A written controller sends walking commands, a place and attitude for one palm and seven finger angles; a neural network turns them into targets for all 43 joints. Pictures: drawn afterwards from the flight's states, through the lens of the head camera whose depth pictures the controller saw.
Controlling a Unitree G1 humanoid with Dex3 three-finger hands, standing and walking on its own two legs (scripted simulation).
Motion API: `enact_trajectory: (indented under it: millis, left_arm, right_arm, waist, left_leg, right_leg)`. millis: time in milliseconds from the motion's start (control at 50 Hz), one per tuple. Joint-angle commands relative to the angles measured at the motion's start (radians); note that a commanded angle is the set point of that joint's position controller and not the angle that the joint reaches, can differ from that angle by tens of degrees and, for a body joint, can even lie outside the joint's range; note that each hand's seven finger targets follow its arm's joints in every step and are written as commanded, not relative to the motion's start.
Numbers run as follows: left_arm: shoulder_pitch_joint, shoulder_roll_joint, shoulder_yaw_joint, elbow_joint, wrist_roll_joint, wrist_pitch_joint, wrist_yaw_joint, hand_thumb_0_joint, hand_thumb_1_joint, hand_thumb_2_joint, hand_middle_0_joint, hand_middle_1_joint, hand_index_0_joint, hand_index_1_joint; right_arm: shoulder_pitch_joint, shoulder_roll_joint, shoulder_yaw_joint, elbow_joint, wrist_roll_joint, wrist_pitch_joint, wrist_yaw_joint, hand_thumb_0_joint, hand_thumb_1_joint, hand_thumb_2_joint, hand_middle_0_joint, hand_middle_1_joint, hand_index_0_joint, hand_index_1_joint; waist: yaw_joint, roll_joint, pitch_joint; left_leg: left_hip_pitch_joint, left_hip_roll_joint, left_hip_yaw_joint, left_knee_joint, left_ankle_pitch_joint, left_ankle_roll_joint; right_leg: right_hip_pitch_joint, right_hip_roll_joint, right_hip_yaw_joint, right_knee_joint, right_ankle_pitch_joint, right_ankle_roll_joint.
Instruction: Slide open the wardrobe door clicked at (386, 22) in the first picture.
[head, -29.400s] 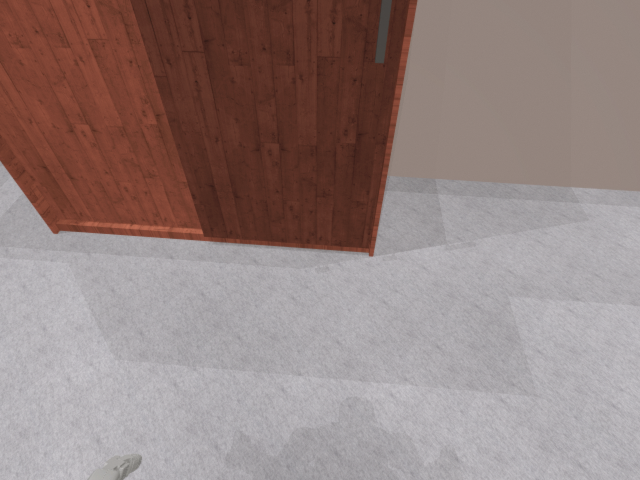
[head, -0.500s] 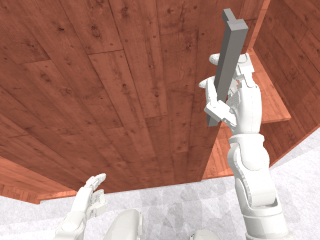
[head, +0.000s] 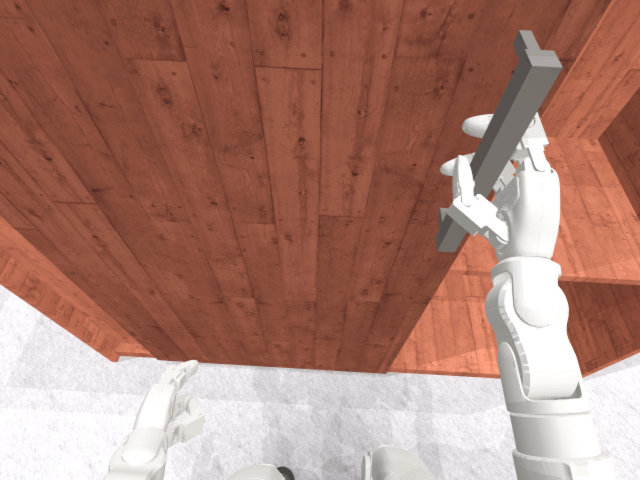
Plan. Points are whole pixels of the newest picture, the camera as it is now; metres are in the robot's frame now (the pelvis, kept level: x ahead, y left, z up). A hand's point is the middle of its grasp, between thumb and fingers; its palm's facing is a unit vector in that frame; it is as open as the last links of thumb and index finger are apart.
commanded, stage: step sideways, sliding the door along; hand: right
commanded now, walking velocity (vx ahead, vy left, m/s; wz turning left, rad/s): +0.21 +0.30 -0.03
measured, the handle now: (477, 162) +0.41 -0.14 +0.18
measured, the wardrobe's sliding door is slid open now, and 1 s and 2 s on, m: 0.52 0.59 0.59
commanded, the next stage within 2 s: stop walking and hold the door there in 0.72 s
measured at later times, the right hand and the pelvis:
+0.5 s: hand (379, 188) +0.37 -0.04 +0.18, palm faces +0.25 +0.97 -0.04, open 6.2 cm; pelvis -0.03 +0.15 -0.01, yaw -1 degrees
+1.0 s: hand (381, 187) +0.37 -0.04 +0.18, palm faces +0.48 +0.86 -0.18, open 6.5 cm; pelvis +0.01 +0.27 +0.00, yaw -3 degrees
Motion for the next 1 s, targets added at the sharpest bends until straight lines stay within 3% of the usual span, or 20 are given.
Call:
enact_trajectory:
  millis: [0,60,80,100,140,220,420,460,520,560,600,640,680,720,800,820,840,880,920,980]
  left_arm:
    - [-0.053,0.064,0.029,-0.156,0.010,-0.024,0.015,0.000,0.900,0.900,-0.200,-0.300,-0.200,-0.300]
    - [-0.003,0.103,0.050,-0.152,0.007,-0.035,0.020,0.000,0.900,0.900,-0.200,-0.300,-0.200,-0.300]
    - [-0.013,0.140,0.069,-0.170,0.004,-0.035,0.017,0.000,0.900,0.900,-0.200,-0.300,-0.200,-0.300]
    - [-0.025,0.112,0.059,-0.163,-0.003,-0.031,-0.002,0.000,0.900,0.900,-0.200,-0.300,-0.200,-0.300]
    - [-0.090,0.088,0.028,-0.160,0.012,-0.024,-0.014,0.000,0.900,0.900,-0.200,-0.300,-0.200,-0.300]
    - [-0.027,0.128,0.049,-0.114,0.003,0.000,-0.016,0.000,0.900,0.900,-0.200,-0.300,-0.200,-0.300]
    - [0.013,0.117,0.039,-0.143,-0.036,-0.058,-0.013,0.000,0.900,0.900,-0.200,-0.300,-0.200,-0.300]
    - [0.019,0.091,0.026,-0.142,-0.053,-0.073,-0.015,0.000,0.900,0.900,-0.200,-0.300,-0.200,-0.300]
    - [-0.020,0.025,0.022,-0.140,-0.058,-0.093,-0.011,0.000,0.900,0.900,-0.200,-0.300,-0.200,-0.300]
    - [0.004,0.092,0.057,-0.096,-0.045,-0.088,0.004,0.000,0.900,0.900,-0.200,-0.300,-0.200,-0.300]
    - [-0.005,0.064,0.034,-0.087,-0.044,-0.081,0.016,0.000,0.900,0.900,-0.200,-0.300,-0.200,-0.300]
    - [0.009,0.084,0.048,-0.086,-0.044,-0.062,0.014,0.000,0.900,0.900,-0.200,-0.300,-0.200,-0.300]
    - [-0.003,0.151,0.089,-0.137,-0.036,-0.046,-0.009,0.000,0.900,0.900,-0.200,-0.300,-0.200,-0.300]
    - [-0.047,0.110,0.061,-0.151,-0.049,-0.039,-0.050,0.000,0.900,0.900,-0.200,-0.300,-0.200,-0.300]
    - [-0.026,0.140,0.083,-0.127,-0.046,-0.031,-0.056,0.000,0.900,0.900,-0.200,-0.300,-0.200,-0.300]
    - [0.060,0.199,0.092,-0.063,-0.036,0.000,-0.029,0.000,0.900,0.900,-0.200,-0.300,-0.200,-0.300]
    - [0.046,0.170,0.081,-0.108,-0.026,0.011,-0.030,0.000,0.900,0.900,-0.200,-0.300,-0.200,-0.300]
    - [0.020,0.171,0.076,-0.131,-0.033,-0.015,-0.021,0.000,0.900,0.900,-0.200,-0.300,-0.200,-0.300]
    - [0.033,0.168,0.067,-0.134,-0.040,-0.038,-0.012,0.000,0.900,0.900,-0.200,-0.300,-0.200,-0.300]
    - [0.036,0.172,0.054,-0.141,-0.049,-0.073,0.005,0.000,0.900,0.900,-0.200,-0.300,-0.200,-0.300]
  right_arm:
    - [-0.362,-0.132,-0.035,-0.236,-0.036,-0.117,0.029,0.000,-0.900,-0.900,0.450,1.400,0.450,1.400]
    - [-0.459,-0.103,0.032,-0.235,-0.037,-0.135,0.052,0.000,-0.900,-0.900,0.450,1.400,0.450,1.400]
    - [-0.455,-0.079,0.059,-0.212,-0.027,-0.141,0.057,0.000,-0.900,-0.900,0.450,1.400,0.450,1.400]
    - [-0.467,-0.064,0.052,-0.156,-0.038,-0.137,0.054,0.000,-0.900,-0.900,0.450,1.400,0.450,1.400]
    - [-0.597,-0.108,0.018,-0.234,-0.039,-0.130,0.062,0.000,-0.900,-0.900,0.450,1.400,0.450,1.400]
    - [-0.575,-0.060,0.036,-0.072,-0.046,-0.085,0.058,0.000,-0.900,-0.900,0.450,1.400,0.450,1.400]
    - [-0.729,0.081,0.160,0.043,-0.011,-0.092,0.070,0.000,-0.900,-0.900,0.450,1.400,0.450,1.400]
    - [-0.761,0.093,0.183,0.044,-0.012,-0.098,0.074,0.000,-0.900,-0.900,0.450,1.400,0.450,1.400]
    - [-0.820,-0.005,0.141,0.044,-0.026,-0.099,0.049,0.000,-0.900,-0.900,0.450,1.400,0.450,1.400]
    - [-0.817,-0.025,0.112,0.089,-0.027,-0.088,0.042,0.000,-0.900,-0.900,0.450,1.400,0.450,1.400]
    - [-0.864,0.052,0.143,0.033,-0.003,-0.094,0.024,0.000,-0.900,-0.900,0.450,1.400,0.450,1.400]
    - [-0.822,0.060,0.152,0.016,0.001,-0.123,0.031,0.000,-0.900,-0.900,0.450,1.400,0.450,1.400]
    - [-0.772,0.102,0.188,-0.009,0.015,-0.142,0.047,0.000,-0.900,-0.900,0.450,1.400,0.450,1.400]
    - [-0.839,0.102,0.192,-0.055,0.016,-0.109,0.068,0.000,-0.900,-0.900,0.450,1.400,0.450,1.400]
    - [-0.812,0.034,0.140,-0.041,-0.013,-0.094,0.055,0.000,-0.900,-0.900,0.450,1.400,0.450,1.400]
    - [-0.571,-0.534,-0.404,0.312,-0.058,-0.073,0.003,0.000,-0.900,-0.900,0.450,1.400,0.450,1.400]
    - [-0.599,-0.346,-0.214,0.209,-0.040,-0.066,0.030,0.000,-0.900,-0.900,0.450,1.400,0.450,1.400]
    - [-0.658,-0.288,-0.159,0.124,-0.032,-0.080,0.053,0.000,-0.900,-0.900,0.450,1.400,0.450,1.400]
    - [-0.578,-0.344,-0.218,0.186,-0.026,-0.086,0.051,0.000,-0.900,-0.900,0.450,1.400,0.450,1.400]
    - [-0.511,-0.470,-0.323,0.229,-0.036,-0.091,0.040,0.000,-0.900,-0.900,0.450,1.400,0.450,1.400]
  waist:
    - [-0.009,0.197,-0.503]
    - [0.051,-0.060,-0.519]
    - [0.039,-0.290,-0.465]
    - [0.021,-0.288,-0.456]
    - [0.030,-0.192,-0.385]
    - [0.027,-0.124,-0.333]
    - [0.054,-0.335,-0.402]
    - [0.048,-0.193,-0.444]
    - [0.029,0.251,-0.441]
    - [0.007,0.408,-0.411]
    - [0.041,0.280,-0.410]
    - [0.085,0.082,-0.457]
    - [0.050,-0.354,-0.480]
    - [0.057,-0.137,-0.467]
    - [0.048,-0.234,-0.377]
    - [0.026,-0.267,-0.416]
    - [0.028,-0.293,-0.412]
    - [0.039,-0.368,-0.396]
    - [0.038,-0.401,-0.382]
    - [0.012,-0.249,-0.382]
  left_leg:
    - [0.344,0.203,-0.186,-0.064,0.553,0.151]
    - [0.002,0.105,-0.122,0.151,0.256,0.069]
    - [-0.278,-0.001,-0.031,0.324,-0.109,-0.003]
    - [-0.342,-0.038,-0.100,0.518,-0.309,-0.020]
    - [-0.339,0.013,-0.182,0.677,-0.224,-0.026]
    - [-0.317,0.031,-0.103,0.679,-0.076,-0.042]
    - [0.028,-0.032,0.090,0.011,-0.146,-0.053]
    - [0.188,-0.021,0.060,-0.169,0.040,-0.048]
    - [0.400,0.278,-0.242,-0.150,0.600,0.104]
    - [0.374,0.292,-0.316,-0.121,0.566,0.165]
    - [0.384,0.232,-0.134,-0.003,0.654,0.143]
    - [0.252,0.139,0.038,0.268,0.530,0.048]
    - [-0.305,0.031,-0.018,0.583,-0.353,-0.024]
    - [-0.247,0.030,-0.129,0.751,-0.299,-0.033]
    - [-0.368,0.057,-0.063,0.739,-0.195,-0.049]
    - [-0.400,0.031,-0.027,0.747,-0.204,-0.072]
    - [-0.355,0.039,-0.029,0.669,-0.189,-0.061]
    - [-0.258,0.029,0.026,0.511,-0.186,-0.068]
    - [-0.111,0.001,0.074,0.337,-0.192,-0.067]
    - [0.154,-0.021,0.075,0.011,0.011,-0.070]
  right_leg:
    - [0.109,0.014,-0.036,-0.367,0.098,-0.017]
    - [0.581,-0.116,0.038,-0.742,0.481,-0.044]
    - [0.741,-0.390,0.352,-0.745,0.796,-0.138]
    - [0.731,-0.533,0.535,-0.674,1.068,-0.238]
    - [0.551,-0.517,0.470,-0.692,0.864,-0.234]
    - [0.413,-0.418,0.247,-0.723,0.558,-0.195]
    - [0.393,-0.296,0.095,-0.564,0.486,-0.110]
    - [0.349,-0.208,0.073,-0.407,0.519,-0.079]
    - [-0.036,-0.040,0.020,-0.027,-0.006,-0.027]
    - [-0.059,-0.034,0.105,0.080,-0.043,-0.041]
    - [0.025,-0.042,0.035,-0.236,0.026,-0.042]
    - [0.362,-0.039,-0.050,-0.720,0.501,-0.034]
    - [0.806,-0.446,0.411,-0.605,1.232,-0.162]
    - [0.582,-0.500,0.424,-0.642,0.834,-0.244]
    - [0.584,-0.415,0.200,-0.631,0.801,-0.197]
    - [0.599,-0.397,0.144,-0.641,0.815,-0.182]
    - [0.569,-0.373,0.142,-0.589,0.814,-0.182]
    - [0.492,-0.337,0.039,-0.617,0.784,-0.161]
    - [0.405,-0.306,-0.019,-0.617,0.684,-0.141]
    - [0.313,-0.235,-0.030,-0.454,0.502,-0.078]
